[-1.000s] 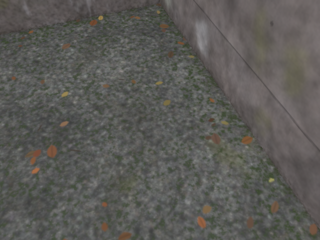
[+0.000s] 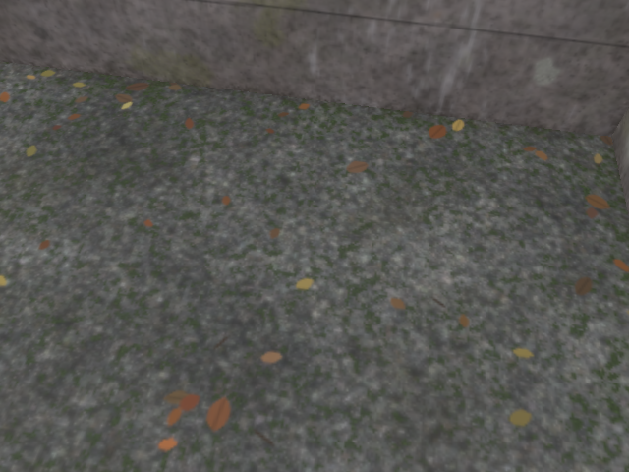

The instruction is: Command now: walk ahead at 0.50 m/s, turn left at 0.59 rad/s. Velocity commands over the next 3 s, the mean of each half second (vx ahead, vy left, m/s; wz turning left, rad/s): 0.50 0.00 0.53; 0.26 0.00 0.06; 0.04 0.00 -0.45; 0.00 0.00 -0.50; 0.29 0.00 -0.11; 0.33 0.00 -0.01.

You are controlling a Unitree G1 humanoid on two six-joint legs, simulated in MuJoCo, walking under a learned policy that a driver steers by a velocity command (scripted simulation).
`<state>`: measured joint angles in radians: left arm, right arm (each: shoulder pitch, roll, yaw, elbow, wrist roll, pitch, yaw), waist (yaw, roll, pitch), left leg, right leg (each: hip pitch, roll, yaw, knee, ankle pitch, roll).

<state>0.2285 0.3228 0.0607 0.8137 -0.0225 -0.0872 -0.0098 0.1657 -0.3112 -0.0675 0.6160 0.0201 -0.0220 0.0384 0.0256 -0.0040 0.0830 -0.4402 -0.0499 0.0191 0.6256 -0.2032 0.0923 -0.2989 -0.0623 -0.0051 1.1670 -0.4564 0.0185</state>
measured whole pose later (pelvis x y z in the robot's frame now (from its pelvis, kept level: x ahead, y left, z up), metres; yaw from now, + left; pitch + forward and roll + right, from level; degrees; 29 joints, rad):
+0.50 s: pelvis +0.29 -0.03 +0.01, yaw +15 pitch +1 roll -2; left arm 0.10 0.29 0.05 0.75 0.00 -0.13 -0.04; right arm 0.36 -0.30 -0.06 0.75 0.03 -0.02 -0.03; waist -0.03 0.03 0.02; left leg -0.23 -0.09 -0.19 1.02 -0.48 0.04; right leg -0.38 0.05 0.01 0.51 -0.16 -0.02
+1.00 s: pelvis +0.46 +0.05 +0.01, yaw +14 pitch +1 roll +0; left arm 0.23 0.31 0.02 0.91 -0.02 0.00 0.01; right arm 0.10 -0.23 -0.02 0.69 -0.02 -0.02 0.00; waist 0.04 -0.04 0.05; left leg -0.36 -0.01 0.03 0.46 -0.11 0.04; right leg -0.35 -0.02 0.05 0.95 -0.56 0.06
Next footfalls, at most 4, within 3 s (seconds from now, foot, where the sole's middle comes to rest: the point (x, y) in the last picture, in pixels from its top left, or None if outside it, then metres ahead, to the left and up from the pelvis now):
0.42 right None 0.43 -0.11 -0.76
0.84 left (240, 405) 0.56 0.18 -0.76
1.30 right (358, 420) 0.54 -0.07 -0.76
1.80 left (254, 397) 0.58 0.15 -0.76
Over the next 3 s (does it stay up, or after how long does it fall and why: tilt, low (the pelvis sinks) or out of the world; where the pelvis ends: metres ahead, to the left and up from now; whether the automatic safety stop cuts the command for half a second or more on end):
stays up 0.85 -0.03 0.02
